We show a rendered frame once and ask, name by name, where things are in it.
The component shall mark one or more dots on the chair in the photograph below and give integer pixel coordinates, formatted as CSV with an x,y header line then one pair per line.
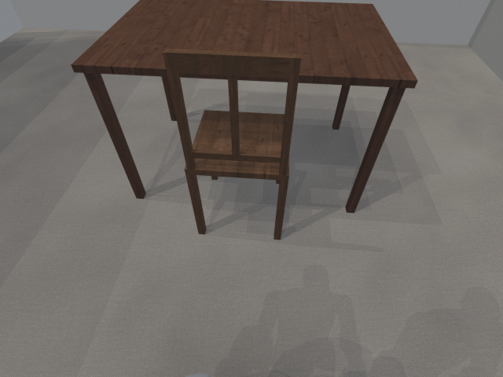
x,y
235,144

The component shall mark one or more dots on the table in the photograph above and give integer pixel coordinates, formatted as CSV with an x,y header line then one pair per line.
x,y
344,44

